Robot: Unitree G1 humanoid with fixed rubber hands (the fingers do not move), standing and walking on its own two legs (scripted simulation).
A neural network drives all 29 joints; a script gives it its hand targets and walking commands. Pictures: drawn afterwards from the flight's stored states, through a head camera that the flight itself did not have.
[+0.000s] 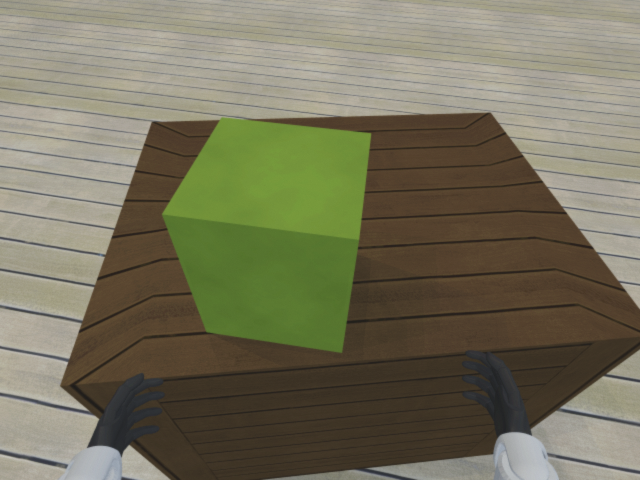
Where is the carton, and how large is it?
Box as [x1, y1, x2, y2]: [162, 117, 370, 352]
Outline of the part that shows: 222,117 162,213 206,331 341,352 359,236 370,133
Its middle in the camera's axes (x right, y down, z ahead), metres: -0.05 -0.01 +0.56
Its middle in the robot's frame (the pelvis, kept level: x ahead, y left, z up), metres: +0.43 +0.07 +0.06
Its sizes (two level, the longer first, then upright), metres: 0.210 0.200 0.250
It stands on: a pedestal, 0.70 m high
